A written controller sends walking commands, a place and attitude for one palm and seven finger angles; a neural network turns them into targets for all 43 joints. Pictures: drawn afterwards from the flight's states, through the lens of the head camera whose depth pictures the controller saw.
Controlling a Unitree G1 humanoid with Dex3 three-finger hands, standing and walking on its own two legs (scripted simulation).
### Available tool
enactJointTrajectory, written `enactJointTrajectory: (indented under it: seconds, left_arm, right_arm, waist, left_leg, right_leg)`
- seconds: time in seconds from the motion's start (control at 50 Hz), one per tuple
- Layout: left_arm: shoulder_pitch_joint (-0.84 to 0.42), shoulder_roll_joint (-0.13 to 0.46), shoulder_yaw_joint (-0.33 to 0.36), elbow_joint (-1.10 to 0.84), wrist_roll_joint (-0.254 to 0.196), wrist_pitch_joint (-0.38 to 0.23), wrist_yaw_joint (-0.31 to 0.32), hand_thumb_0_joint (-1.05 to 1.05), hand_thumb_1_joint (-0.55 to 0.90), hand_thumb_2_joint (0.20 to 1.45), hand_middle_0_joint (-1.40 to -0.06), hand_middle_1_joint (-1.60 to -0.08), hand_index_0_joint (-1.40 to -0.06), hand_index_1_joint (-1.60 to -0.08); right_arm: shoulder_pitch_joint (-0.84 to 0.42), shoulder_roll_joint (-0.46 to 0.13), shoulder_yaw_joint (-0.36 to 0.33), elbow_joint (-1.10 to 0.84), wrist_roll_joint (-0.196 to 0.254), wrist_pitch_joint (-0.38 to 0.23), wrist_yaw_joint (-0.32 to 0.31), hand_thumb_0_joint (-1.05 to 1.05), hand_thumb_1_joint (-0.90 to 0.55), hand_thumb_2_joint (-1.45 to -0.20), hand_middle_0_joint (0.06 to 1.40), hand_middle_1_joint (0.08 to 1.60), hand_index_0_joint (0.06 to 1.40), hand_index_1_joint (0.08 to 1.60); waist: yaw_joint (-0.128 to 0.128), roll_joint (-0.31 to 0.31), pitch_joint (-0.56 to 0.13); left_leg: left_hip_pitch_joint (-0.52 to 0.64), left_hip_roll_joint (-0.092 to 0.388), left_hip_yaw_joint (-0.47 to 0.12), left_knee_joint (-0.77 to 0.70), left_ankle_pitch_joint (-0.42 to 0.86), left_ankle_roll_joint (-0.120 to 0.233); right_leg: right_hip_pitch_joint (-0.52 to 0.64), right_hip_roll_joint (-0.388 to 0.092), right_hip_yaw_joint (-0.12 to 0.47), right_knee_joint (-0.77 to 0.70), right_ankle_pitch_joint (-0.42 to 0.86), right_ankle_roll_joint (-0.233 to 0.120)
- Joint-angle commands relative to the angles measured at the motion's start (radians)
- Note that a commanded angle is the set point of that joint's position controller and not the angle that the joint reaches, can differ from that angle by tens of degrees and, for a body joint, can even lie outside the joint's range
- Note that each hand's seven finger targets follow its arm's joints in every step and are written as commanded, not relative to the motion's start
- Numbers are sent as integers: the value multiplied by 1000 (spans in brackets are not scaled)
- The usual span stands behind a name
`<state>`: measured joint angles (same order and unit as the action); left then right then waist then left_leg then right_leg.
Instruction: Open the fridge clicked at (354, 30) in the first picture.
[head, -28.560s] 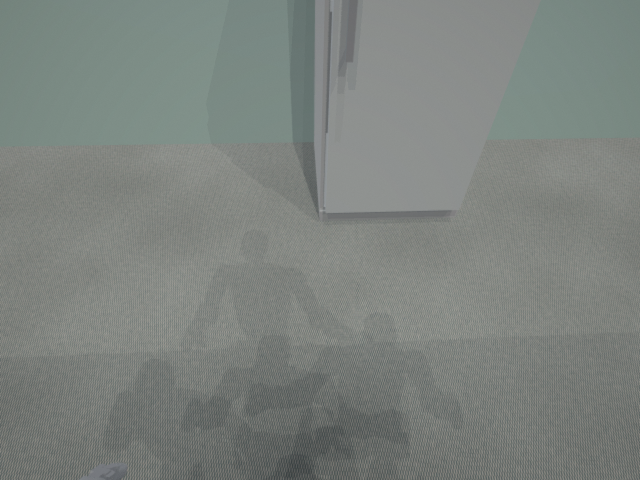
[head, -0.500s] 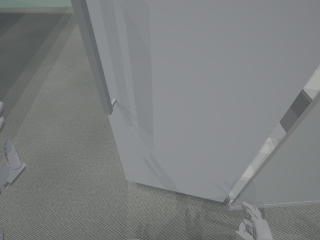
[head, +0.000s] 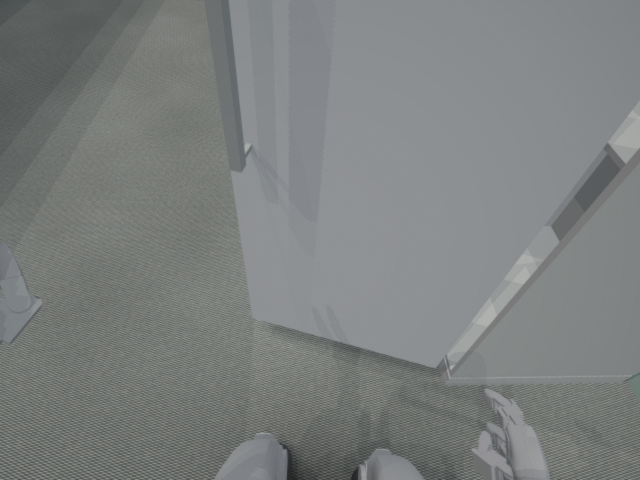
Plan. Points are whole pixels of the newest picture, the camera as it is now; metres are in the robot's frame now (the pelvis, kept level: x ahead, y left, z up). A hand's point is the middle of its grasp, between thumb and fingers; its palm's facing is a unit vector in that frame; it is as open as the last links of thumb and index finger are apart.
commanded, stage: step back with the hand held close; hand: left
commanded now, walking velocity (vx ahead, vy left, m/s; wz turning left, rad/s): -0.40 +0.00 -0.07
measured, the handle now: (226, 18) +0.61 +0.18 +0.26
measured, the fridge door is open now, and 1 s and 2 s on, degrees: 73 73 73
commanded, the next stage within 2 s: stop stepping back and stand still in 0.20 s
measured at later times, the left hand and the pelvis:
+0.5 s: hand out of the picture +0.06 +0.28 +0.19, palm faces +0.41 -0.81 -0.41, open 7.4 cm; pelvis -0.15 +0.02 +0.02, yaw -2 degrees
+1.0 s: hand out of the picture -0.02 +0.27 +0.20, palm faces +0.36 -0.82 -0.44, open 7.4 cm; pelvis -0.25 +0.02 +0.02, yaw -6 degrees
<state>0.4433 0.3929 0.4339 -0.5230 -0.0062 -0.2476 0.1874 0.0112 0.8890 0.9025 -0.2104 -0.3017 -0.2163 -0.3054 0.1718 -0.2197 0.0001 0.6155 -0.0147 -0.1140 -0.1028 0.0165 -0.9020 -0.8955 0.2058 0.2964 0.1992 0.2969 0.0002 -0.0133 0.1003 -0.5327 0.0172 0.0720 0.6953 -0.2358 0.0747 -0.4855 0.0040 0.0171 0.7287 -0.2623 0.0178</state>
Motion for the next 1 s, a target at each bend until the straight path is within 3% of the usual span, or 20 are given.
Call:
enactJointTrajectory:
  seconds: [0.0, 0.08, 0.1, 0.14, 0.2, 0.26, 0.3, 0.32, 0.34, 0.38, 0.48, 0.52, 0.56, 0.62, 0.74, 0.78, 0.84, 0.92, 0.96, 0.98]
  left_arm:
    - [-35, 221, 176, -290, -24, -74, 9, 0, 900, 900, -200, -300, -200, -300]
    - [56, 171, 129, -188, -63, -55, -3, 0, 900, 900, -200, -300, -200, -300]
    - [2, 170, 112, -197, -62, -49, -6, 0, 900, 900, -200, -300, -200, -300]
    - [-145, 220, 68, -241, -26, -28, 0, 0, 900, 900, -200, -300, -200, -300]
    - [-122, 207, 63, -221, -21, 13, -8, 0, 900, 900, -200, -300, -200, -300]
    - [-128, 209, 69, -172, -9, 10, 0, 0, 900, 900, -200, -300, -200, -300]
    - [-103, 198, 73, -199, -13, -2, -2, 0, 900, 900, -200, -300, -200, -300]
    - [-55, 188, 77, -216, -12, -5, -3, 0, 900, 900, -200, -300, -200, -300]
    - [-1, 182, 97, -187, -21, -1, -5, 0, 900, 900, -200, -300, -200, -300]
    - [60, 193, 129, -196, -36, -9, -19, 0, 900, 900, -200, -300, -200, -300]
    - [34, 177, 72, -263, -33, 26, -4, 0, 900, 900, -200, -300, -200, -300]
    - [-4, 216, 78, -250, -23, 46, 4, 0, 900, 900, -200, -300, -200, -300]
    - [-115, 300, 128, -268, -33, 40, 14, 0, 900, 900, -200, -300, -200, -300]
    - [-119, 206, 69, -110, -39, 49, 4, 0, 900, 900, -200, -300, -200, -300]
    - [-129, 187, 42, -101, -19, 12, 18, 0, 900, 900, -200, -300, -200, -300]
    - [-144, 192, 54, -175, -15, -8, 16, 0, 900, 900, -200, -300, -200, -300]
    - [-22, 206, 93, -129, -12, -11, -15, 0, 900, 900, -200, -300, -200, -300]
    - [44, 224, 106, -163, -24, 2, 3, 0, 900, 900, -200, -300, -200, -300]
    - [45, 214, 102, -155, -12, 18, 4, 0, 900, 900, -200, -300, -200, -300]
    - [15, 257, 130, -161, -14, 22, 5, 0, 900, 900, -200, -300, -200, -300]
  right_arm:
    - [-80, -116, -77, -147, 2, -87, 1, 0, -900, -900, 200, 300, 200, 300]
    - [-93, -104, -63, -140, 6, -96, 18, 0, -900, -900, 200, 300, 200, 300]
    - [-99, -100, -60, -133, 3, -87, 19, 0, -900, -900, 200, 300, 200, 300]
    - [-96, -76, -64, -110, 15, -71, 21, 0, -900, -900, 200, 300, 200, 300]
    - [-102, -45, -17, -105, -9, -45, 19, 0, -900, -900, 200, 300, 200, 300]
    - [-101, -68, -21, -85, -9, -31, 0, 0, -900, -900, 200, 300, 200, 300]
    - [-67, -102, -38, -107, -1, -28, -8, 0, -900, -900, 200, 300, 200, 300]
    - [-67, -137, -53, -146, 2, -35, -14, 0, -900, -900, 200, 300, 200, 300]
    - [-61, -126, -55, -159, 9, -37, -8, 0, -900, -900, 200, 300, 200, 300]
    - [-82, -133, -63, -167, 17, -53, 13, 0, -900, -900, 200, 300, 200, 300]
    - [-81, -117, -46, -163, 15, -61, 33, 0, -900, -900, 200, 300, 200, 300]
    - [-78, -118, -50, -166, 4, -39, 25, 0, -900, -900, 200, 300, 200, 300]
    - [-80, -114, -48, -147, 0, -34, 19, 0, -900, -900, 200, 300, 200, 300]
    - [-23, -107, -47, -90, 1, -32, 14, 0, -900, -900, 200, 300, 200, 300]
    - [-6, -122, -34, -94, 0, -64, -12, 0, -900, -900, 200, 300, 200, 300]
    - [-40, -158, -38, -125, 2, -70, -6, 0, -900, -900, 200, 300, 200, 300]
    - [-69, -124, -44, -106, 4, -64, 24, 0, -900, -900, 200, 300, 200, 300]
    - [-67, -117, -35, -117, 9, -61, 23, 0, -900, -900, 200, 300, 200, 300]
    - [-54, -120, -50, -133, 2, -42, 19, 0, -900, -900, 200, 300, 200, 300]
    - [-53, -92, -52, -142, 4, -38, 23, 0, -900, -900, 200, 300, 200, 300]
  waist:
    - [23, 247, -282]
    - [27, 246, -207]
    - [27, 155, -174]
    - [38, -280, -135]
    - [21, -183, -102]
    - [11, -97, -158]
    - [3, 69, -239]
    - [15, 257, -247]
    - [19, 298, -263]
    - [-1, 280, -220]
    - [5, 265, -175]
    - [0, 146, -138]
    - [11, -222, -96]
    - [-17, -80, -80]
    - [-26, 4, -135]
    - [-16, 363, -84]
    - [-2, 239, -46]
    - [10, 246, -91]
    - [25, 72, -100]
    - [28, -259, -101]
  left_leg:
    - [-37, 296, -295, -488, -312, 41]
    - [-10, 256, -166, -457, -338, -54]
    - [13, 190, -115, -307, -345, -95]
    - [190, -31, -39, 343, -216, -154]
    - [110, 9, -72, 362, -204, -129]
    - [237, -5, -24, -35, -168, -105]
    - [335, 80, -66, -281, -6, -59]
    - [288, 265, -274, -358, 63, 16]
    - [256, 335, -288, -424, 23, 50]
    - [56, 338, -330, -524, -433, 72]
    - [16, 212, -140, -512, -509, -38]
    - [15, 83, -27, -256, -515, -84]
    - [-45, 6, -23, 364, -189, -99]
    - [28, 34, -30, 374, -161, -101]
    - [378, 40, 6, -220, -249, -29]
    - [393, 341, -477, -526, -507, 98]
    - [113, 332, -423, -577, -586, 109]
    - [-4, 229, -154, -477, -510, 21]
    - [-118, 109, -30, -114, -488, -36]
    - [-228, -1, 33, 256, -358, -67]
  right_leg:
    - [258, 76, -17, 346, -241, -16]
    - [292, 42, -37, -36, -326, -59]
    - [236, -18, 62, -247, -313, -103]
    - [-143, -418, 643, -626, -354, -263]
    - [16, -270, 303, -446, 188, -172]
    - [126, -228, 240, -317, 426, -122]
    - [145, -136, 167, -179, 287, -53]
    - [124, -33, 76, -39, 29, 1]
    - [100, 29, 21, 132, -192, 13]
    - [161, 46, 23, 314, -179, 14]
    - [362, 61, -131, -43, -225, -31]
    - [347, -1, -22, -302, -294, -111]
    - [141, -379, 568, -614, -478, -305]
    - [38, -256, 318, -567, -541, -195]
    - [46, -156, 143, -278, -401, -144]
    - [-128, 48, -79, 205, -266, -32]
    - [-36, -26, -14, 418, -163, -28]
    - [337, 19, -162, -16, -214, -44]
    - [460, -31, -33, -285, -299, -102]
    - [432, -278, 438, -504, -493, -223]
